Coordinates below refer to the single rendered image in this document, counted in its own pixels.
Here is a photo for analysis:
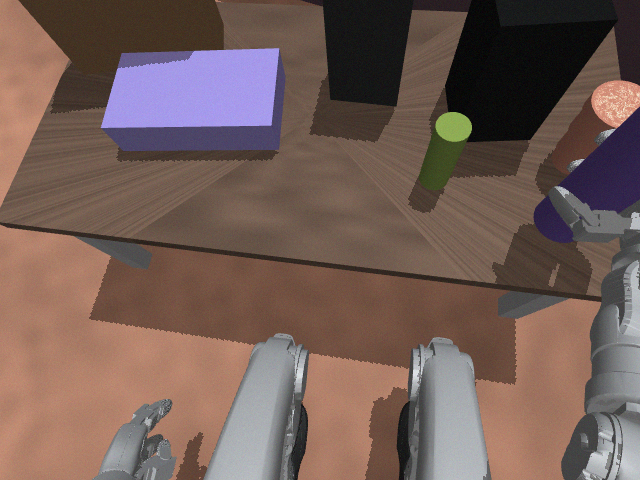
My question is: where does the coffee table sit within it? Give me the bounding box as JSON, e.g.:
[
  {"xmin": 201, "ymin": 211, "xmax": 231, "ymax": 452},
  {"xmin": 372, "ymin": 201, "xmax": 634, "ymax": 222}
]
[{"xmin": 0, "ymin": 2, "xmax": 621, "ymax": 319}]

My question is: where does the right robot arm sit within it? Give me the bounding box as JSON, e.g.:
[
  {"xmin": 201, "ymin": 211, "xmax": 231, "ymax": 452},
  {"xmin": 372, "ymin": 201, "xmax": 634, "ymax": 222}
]
[{"xmin": 561, "ymin": 243, "xmax": 640, "ymax": 480}]

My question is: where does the left robot hand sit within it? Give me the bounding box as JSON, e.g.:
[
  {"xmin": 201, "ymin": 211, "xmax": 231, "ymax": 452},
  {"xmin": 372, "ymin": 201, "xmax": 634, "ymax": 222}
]
[{"xmin": 98, "ymin": 399, "xmax": 177, "ymax": 480}]

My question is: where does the right robot hand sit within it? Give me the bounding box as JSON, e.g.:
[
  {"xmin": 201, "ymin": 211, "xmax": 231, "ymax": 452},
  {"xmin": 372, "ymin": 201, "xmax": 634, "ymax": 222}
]
[{"xmin": 548, "ymin": 128, "xmax": 640, "ymax": 251}]

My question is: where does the left robot foot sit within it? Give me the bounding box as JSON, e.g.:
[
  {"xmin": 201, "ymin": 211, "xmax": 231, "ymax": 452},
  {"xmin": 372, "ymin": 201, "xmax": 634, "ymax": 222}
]
[{"xmin": 290, "ymin": 404, "xmax": 308, "ymax": 480}]

